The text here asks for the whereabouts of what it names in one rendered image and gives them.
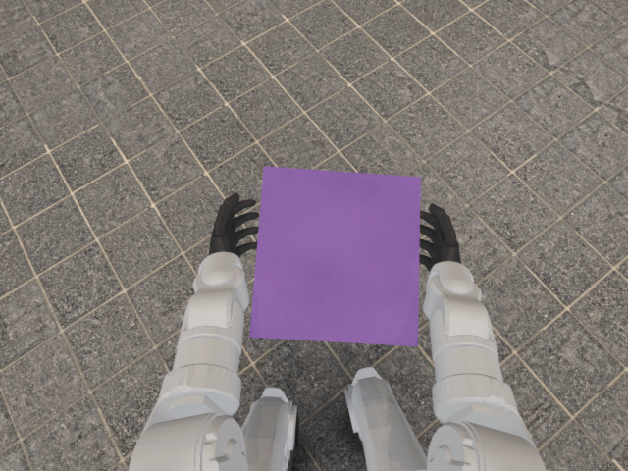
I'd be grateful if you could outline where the robot thigh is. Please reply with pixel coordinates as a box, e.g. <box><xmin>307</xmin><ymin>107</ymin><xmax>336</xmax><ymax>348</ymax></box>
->
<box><xmin>344</xmin><ymin>376</ymin><xmax>427</xmax><ymax>471</ymax></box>
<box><xmin>241</xmin><ymin>396</ymin><xmax>297</xmax><ymax>471</ymax></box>

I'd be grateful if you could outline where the left robot forearm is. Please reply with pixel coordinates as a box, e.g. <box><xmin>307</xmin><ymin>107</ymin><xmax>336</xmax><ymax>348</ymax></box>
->
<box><xmin>129</xmin><ymin>252</ymin><xmax>249</xmax><ymax>471</ymax></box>

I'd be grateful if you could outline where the left robot hand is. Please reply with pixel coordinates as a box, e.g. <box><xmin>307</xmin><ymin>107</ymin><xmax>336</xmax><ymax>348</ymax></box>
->
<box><xmin>209</xmin><ymin>193</ymin><xmax>259</xmax><ymax>257</ymax></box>

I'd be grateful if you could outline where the right robot thigh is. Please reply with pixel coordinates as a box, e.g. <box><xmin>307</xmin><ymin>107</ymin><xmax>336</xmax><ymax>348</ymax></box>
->
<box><xmin>344</xmin><ymin>376</ymin><xmax>427</xmax><ymax>471</ymax></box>

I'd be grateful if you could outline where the left robot thigh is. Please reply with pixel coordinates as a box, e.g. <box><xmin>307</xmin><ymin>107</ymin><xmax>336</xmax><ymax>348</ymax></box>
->
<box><xmin>241</xmin><ymin>396</ymin><xmax>297</xmax><ymax>471</ymax></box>

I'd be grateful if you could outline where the right robot hand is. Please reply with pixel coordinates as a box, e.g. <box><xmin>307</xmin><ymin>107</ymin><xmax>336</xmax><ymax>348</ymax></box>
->
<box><xmin>419</xmin><ymin>203</ymin><xmax>461</xmax><ymax>272</ymax></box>

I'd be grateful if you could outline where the carton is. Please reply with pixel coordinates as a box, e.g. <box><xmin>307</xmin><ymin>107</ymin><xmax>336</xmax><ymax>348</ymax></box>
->
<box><xmin>249</xmin><ymin>166</ymin><xmax>421</xmax><ymax>346</ymax></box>

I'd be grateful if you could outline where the right robot forearm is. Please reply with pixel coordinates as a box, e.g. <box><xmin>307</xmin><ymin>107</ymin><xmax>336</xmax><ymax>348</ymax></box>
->
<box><xmin>423</xmin><ymin>261</ymin><xmax>547</xmax><ymax>471</ymax></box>

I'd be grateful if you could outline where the robot right upper arm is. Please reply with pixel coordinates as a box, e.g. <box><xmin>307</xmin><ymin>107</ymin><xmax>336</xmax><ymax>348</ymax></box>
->
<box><xmin>427</xmin><ymin>420</ymin><xmax>546</xmax><ymax>471</ymax></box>

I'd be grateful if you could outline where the robot left upper arm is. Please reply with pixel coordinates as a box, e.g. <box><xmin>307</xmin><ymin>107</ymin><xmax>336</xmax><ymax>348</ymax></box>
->
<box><xmin>130</xmin><ymin>412</ymin><xmax>249</xmax><ymax>471</ymax></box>

